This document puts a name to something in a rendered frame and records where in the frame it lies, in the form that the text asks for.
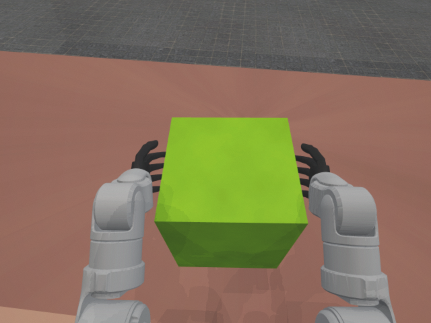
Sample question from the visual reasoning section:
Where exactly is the robot right hand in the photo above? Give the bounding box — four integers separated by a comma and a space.
295, 143, 330, 198

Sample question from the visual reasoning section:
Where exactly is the robot right forearm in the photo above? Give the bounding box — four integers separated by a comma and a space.
308, 172, 396, 323

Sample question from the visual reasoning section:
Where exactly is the robot left hand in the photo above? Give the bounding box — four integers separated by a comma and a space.
131, 140, 166, 193

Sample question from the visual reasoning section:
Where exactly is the carton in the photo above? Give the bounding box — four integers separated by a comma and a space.
154, 117, 308, 268

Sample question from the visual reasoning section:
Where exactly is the robot left upper arm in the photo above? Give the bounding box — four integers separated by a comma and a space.
78, 299, 150, 323

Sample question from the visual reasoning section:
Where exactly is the robot left forearm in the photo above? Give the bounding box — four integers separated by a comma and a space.
75, 168, 153, 323

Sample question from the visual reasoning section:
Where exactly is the robot right upper arm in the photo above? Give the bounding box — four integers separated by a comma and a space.
315, 306, 390, 323

